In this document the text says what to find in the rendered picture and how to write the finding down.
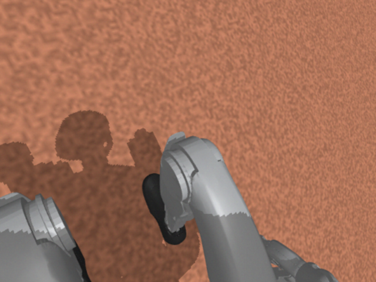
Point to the left robot foot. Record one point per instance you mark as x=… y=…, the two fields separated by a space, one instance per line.
x=81 y=262

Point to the right robot foot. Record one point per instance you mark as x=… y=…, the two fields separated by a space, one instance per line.
x=151 y=192

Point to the right robot hand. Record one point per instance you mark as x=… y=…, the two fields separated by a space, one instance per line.
x=288 y=261

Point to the right robot arm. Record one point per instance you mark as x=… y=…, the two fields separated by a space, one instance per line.
x=310 y=272

